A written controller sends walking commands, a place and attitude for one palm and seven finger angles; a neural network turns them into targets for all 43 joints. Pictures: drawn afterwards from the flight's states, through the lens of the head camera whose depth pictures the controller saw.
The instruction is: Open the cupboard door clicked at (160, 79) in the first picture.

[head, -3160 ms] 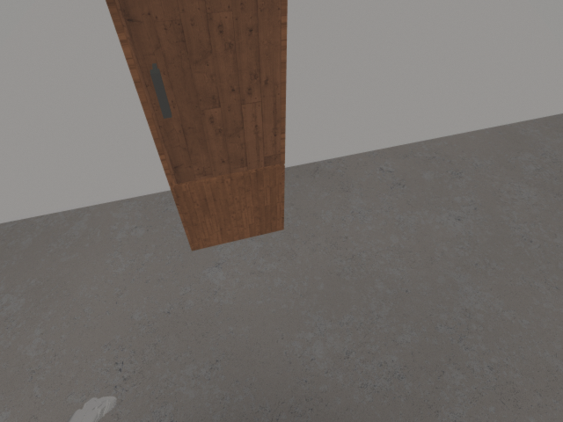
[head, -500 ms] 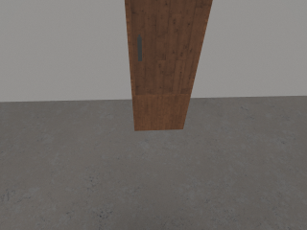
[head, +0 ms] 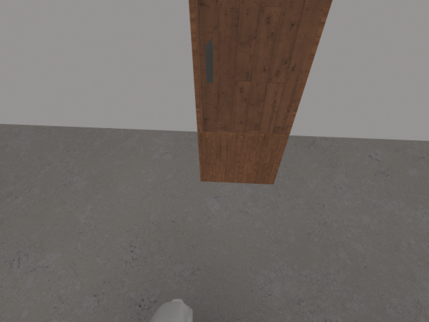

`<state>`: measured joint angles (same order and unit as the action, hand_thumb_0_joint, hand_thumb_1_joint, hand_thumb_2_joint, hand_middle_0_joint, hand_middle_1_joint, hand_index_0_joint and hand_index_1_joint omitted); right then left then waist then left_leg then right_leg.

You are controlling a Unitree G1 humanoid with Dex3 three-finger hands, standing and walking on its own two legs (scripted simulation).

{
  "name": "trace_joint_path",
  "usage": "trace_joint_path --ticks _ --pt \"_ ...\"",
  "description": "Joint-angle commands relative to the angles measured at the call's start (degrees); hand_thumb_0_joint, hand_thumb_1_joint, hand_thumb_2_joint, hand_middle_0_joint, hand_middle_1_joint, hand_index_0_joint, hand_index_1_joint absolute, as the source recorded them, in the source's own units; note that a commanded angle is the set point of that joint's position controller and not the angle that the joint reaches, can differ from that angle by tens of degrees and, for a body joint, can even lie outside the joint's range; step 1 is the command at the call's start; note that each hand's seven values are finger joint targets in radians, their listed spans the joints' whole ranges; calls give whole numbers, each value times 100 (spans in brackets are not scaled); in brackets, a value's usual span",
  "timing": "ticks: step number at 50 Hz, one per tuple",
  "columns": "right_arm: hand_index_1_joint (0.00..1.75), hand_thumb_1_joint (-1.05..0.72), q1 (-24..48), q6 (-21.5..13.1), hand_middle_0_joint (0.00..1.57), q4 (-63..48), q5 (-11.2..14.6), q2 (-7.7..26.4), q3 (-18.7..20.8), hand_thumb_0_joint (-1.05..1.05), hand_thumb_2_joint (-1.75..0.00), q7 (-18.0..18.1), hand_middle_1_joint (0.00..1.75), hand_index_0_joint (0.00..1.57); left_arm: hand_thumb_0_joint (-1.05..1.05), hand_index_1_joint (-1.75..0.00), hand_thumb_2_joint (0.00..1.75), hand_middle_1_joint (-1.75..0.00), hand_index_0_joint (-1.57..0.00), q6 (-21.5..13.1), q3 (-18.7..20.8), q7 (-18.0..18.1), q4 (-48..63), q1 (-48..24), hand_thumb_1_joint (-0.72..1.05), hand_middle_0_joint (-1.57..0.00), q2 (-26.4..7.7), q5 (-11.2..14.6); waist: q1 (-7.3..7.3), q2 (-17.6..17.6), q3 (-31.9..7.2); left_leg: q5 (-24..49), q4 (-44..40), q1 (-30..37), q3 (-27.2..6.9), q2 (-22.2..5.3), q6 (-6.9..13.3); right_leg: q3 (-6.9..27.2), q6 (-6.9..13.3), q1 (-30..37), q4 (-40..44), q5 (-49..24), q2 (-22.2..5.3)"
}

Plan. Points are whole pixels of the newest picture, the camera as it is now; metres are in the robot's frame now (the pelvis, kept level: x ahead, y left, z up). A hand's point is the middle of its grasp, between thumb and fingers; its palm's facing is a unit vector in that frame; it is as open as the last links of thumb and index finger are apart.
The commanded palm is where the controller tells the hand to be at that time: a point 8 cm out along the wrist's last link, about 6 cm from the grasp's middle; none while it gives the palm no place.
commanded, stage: take the last steps up to it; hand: left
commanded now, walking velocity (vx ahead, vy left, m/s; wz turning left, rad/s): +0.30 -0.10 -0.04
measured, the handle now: (209, 61) +0.88 +0.11 +0.01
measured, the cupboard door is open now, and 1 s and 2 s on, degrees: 0 0 0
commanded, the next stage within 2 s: come to a stop and stand still in 0.64 s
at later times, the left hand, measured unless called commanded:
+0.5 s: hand (166, 241) +0.31 +0.16 -0.16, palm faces -0.05 -0.99 -0.17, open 7.4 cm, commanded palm none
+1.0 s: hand (196, 229) +0.36 +0.09 -0.17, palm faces +0.08 -0.98 -0.16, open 7.3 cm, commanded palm none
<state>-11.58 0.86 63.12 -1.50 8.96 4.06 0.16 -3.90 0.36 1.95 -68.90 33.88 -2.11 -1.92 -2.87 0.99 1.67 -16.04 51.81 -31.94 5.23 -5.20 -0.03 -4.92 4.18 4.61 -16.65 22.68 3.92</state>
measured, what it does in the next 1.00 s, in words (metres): walks ahead: left foot, then right foot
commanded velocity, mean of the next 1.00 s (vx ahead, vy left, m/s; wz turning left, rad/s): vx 0.09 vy -0.03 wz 0.01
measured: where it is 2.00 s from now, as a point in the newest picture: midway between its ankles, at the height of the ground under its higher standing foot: outside the picture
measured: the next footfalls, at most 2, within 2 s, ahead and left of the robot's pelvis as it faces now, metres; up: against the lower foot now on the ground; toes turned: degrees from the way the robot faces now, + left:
left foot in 0.10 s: +0.15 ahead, +0.10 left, +0.00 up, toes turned +8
right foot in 0.60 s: +0.40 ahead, -0.17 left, +0.00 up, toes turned -11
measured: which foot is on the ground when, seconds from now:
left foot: up 0.00-0.08, down 0.10-0.60, up 0.62-1.00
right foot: down 0.00-0.12, up 0.14-0.58, down 0.60-1.00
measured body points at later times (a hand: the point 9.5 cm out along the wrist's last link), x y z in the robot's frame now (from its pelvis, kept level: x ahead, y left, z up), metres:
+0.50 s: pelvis +0.20 -0.02 +0.01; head +0.22 -0.01 +0.46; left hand +0.31 +0.21 -0.14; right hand +0.14 -0.24 -0.14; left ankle +0.11 +0.09 -0.73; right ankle +0.33 -0.18 -0.69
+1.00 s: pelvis +0.35 -0.07 +0.00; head +0.37 -0.06 +0.45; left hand +0.36 +0.14 -0.16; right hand +0.41 -0.31 -0.15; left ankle +0.39 +0.03 -0.71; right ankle +0.36 -0.16 -0.73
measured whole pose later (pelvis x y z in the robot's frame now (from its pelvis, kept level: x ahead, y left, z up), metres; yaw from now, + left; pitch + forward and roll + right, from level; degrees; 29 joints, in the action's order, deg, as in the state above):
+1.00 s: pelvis +0.35 -0.07 +0.00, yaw +0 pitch -1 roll -2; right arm -9.8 2.0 60.1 -0.5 10.5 3.3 1.8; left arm -0.3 2.1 1.9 -61.4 15.0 -6.5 -1.4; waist -1.9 1.7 3.6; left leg -22.1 44.3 -22.7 3.0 -2.3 -1.9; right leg -11.1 2.7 -12.9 -29.2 14.7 -0.6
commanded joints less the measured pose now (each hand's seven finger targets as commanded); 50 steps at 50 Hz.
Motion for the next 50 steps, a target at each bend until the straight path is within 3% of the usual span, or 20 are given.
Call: trace_joint_path --ticks 1,3,4,5,6,9,12,14,19,25,27,28,29,30,31,34,39,43,47,50 --pt "30 -90 622 -344 20 -554 28 -5 -101 0 -90 20 30 20 0 -30 90 -30 -20 -31 149 72 -85 600 90 -20 -888 12 147 -861 490 -197 -1213 364 699 493 198 784 434 -107 -618 -6410 -1440" --pt "30 -90 -722 -420 20 -136 15 213 -27 0 -90 133 30 20 0 -30 90 -30 -20 -56 201 52 -45 328 90 -20 -1032 71 776 -836 -351 660 -2104 2196 688 648 377 487 185 -486 -2108 -6732 -1217" --pt "30 -90 -1563 -448 20 73 -18 640 75 0 -90 198 30 20 0 -30 90 -30 -20 -69 215 11 44 287 90 -20 -980 133 1135 -536 -973 1489 -2198 3965 -207 -183 651 383 -31 -1737 -3357 -5118 -1029" --pt "30 -90 -2212 -472 20 228 -46 1216 215 0 -90 256 30 20 0 -30 90 -30 -20 -68 162 -52 203 401 90 -20 -629 208 1130 738 -1639 2816 -2396 5289 -2631 -2090 1469 122 -273 -3431 -5407 -463 -284" --pt "30 -90 -2158 -425 20 219 76 1280 190 0 -90 267 30 20 0 -30 90 -30 -20 -17 177 -20 338 71 90 -20 -797 166 995 375 -1591 2981 -3071 4844 -3188 -2590 1765 646 -145 -3653 -6295 666 -330" --pt "30 -90 -1114 -541 20 35 42 488 -15 0 -90 297 30 20 0 -30 90 -30 -20 144 289 -146 551 -848 90 -20 -677 16 567 -223 487 2317 -3727 2538 -1917 -1985 1237 725 -321 -3985 -6289 -253 -967" --pt "30 -90 -885 -634 20 -78 22 82 -79 0 -90 231 30 20 0 -30 90 -30 -20 317 295 -204 548 -423 90 -20 -333 -25 165 160 474 2092 -3783 1707 -492 -1270 780 525 -440 -3436 -5574 -729 -1025" --pt "30 -90 -725 -642 20 -233 30 225 -95 0 -90 197 30 20 0 -30 90 -30 -20 396 302 -252 687 -482 90 -20 -364 -34 63 506 595 1904 -3941 1475 -130 -1095 766 398 -539 -3582 -5203 -1080 -1117" --pt "30 -90 -1062 -602 20 -216 29 545 -43 0 -90 160 30 20 0 -30 90 -30 -20 400 327 -381 1198 -1711 90 -20 -750 -15 282 793 886 2038 -4044 2009 -61 -922 749 70 -620 -4038 -3664 -1739 -1195" --pt "30 -90 -1348 -502 20 -135 -53 818 66 0 -90 169 30 20 0 -30 90 -30 -20 310 354 -394 1487 -2657 90 -20 -962 45 526 656 820 2459 -3688 2665 -186 -1208 767 -140 -378 -3413 -2116 -1276 -960" --pt "30 -90 -1264 -469 20 -124 -40 917 80 0 -90 162 30 20 0 -30 90 -30 -20 234 399 -375 1368 -2159 90 -20 -1125 45 246 463 401 3219 -2879 2639 -115 -1176 666 -251 -233 -2435 -1721 -1134 -719" --pt "30 -90 -1162 -462 20 -131 -15 922 75 0 -90 152 30 20 0 -30 90 -30 -20 175 444 -354 1099 -1374 90 -20 -1234 30 -131 251 -69 3298 -2009 2529 97 -949 505 -356 -185 -1463 -1360 -1460 -561" --pt "30 -90 -1257 -467 20 -117 39 784 42 0 -90 102 30 20 0 -30 90 -30 -20 87 531 -304 842 -580 90 -20 -1603 -11 -451 -438 -702 2408 -622 1875 325 -566 316 159 -32 -175 -1106 -1661 -1003" --pt "30 -90 -1712 -477 20 -202 110 300 -60 0 -90 71 30 20 0 -30 90 -30 -20 36 675 -224 726 -128 90 -20 -2231 -14 -403 -2126 -1547 -1377 1266 450 433 391 59 2460 543 1140 -679 -2333 -2639" --pt "30 -90 -1453 -421 20 -304 136 447 -80 0 -90 113 30 20 0 -30 90 -30 -20 51 643 -179 734 -139 90 -20 -2329 111 -413 -1689 -1691 -1914 2198 239 -383 415 202 2870 799 890 -289 -2640 -2860" --pt "30 -90 -1001 -325 20 -240 69 360 -36 0 -90 71 30 20 0 -30 90 -30 -20 89 442 -111 1066 -1620 90 -20 -1610 114 75 -716 -358 -724 2477 153 -558 -160 187 1711 635 -1096 148 -1444 -2377" --pt "30 -90 -1498 -92 20 35 15 -94 -173 0 -90 101 30 20 0 -30 90 -30 -20 6 222 -26 1030 -1983 90 -20 -1012 68 596 -502 -61 -324 785 1032 -392 -168 -78 313 431 -2316 230 -3409 -1920" --pt "30 -90 -1054 -10 20 -100 130 -115 -234 0 -90 131 30 20 0 -30 90 -30 -20 139 251 36 971 -1744 90 -20 -1285 65 366 -477 -259 -302 -523 1131 -252 69 -192 355 562 -1693 -279 -4868 -2000" --pt "30 -90 -401 103 20 -392 97 211 -88 0 -90 145 30 20 0 -30 90 -30 -20 311 404 87 946 -1492 90 -20 -1506 39 129 -819 -171 -640 -661 890 -293 203 -216 753 823 -1302 -617 -5342 -2366" --pt "30 -90 -200 148 20 -556 85 313 -28 0 -90 148 30 20 0 -30 90 -30 -20 377 465 111 1014 -1600 90 -20 -1568 17 176 -835 -35 -624 -900 1043 -395 197 -200 850 814 -1473 -796 -5245 -2464"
